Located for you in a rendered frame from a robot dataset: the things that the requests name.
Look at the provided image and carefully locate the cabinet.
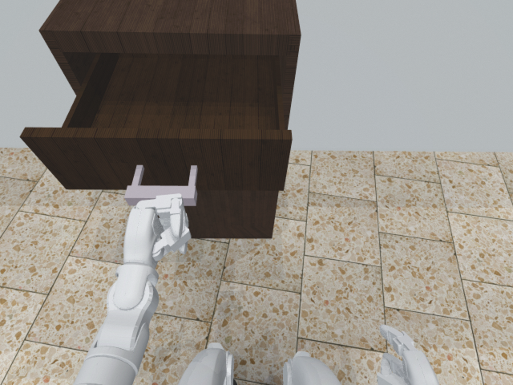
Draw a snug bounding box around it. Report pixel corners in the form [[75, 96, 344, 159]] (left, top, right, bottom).
[[39, 0, 301, 239]]

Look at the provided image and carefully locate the left robot hand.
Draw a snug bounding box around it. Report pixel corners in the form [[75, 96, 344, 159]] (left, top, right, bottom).
[[123, 193, 192, 269]]

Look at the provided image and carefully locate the right robot hand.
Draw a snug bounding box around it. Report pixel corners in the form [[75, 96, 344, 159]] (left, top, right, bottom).
[[377, 324, 440, 385]]

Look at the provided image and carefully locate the handle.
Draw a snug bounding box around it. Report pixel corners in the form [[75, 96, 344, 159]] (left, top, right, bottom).
[[124, 165, 198, 206]]

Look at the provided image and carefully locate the left robot shin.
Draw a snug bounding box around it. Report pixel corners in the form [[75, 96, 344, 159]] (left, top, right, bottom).
[[208, 342, 224, 350]]

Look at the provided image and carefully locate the left robot thigh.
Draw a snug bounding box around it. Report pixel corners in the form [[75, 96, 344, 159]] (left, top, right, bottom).
[[178, 348, 234, 385]]

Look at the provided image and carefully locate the robot left forearm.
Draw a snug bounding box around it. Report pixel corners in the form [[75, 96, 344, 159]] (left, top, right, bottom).
[[73, 262, 159, 385]]

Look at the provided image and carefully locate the drawer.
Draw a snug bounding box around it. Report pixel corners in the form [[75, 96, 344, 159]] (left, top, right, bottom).
[[20, 53, 293, 191]]

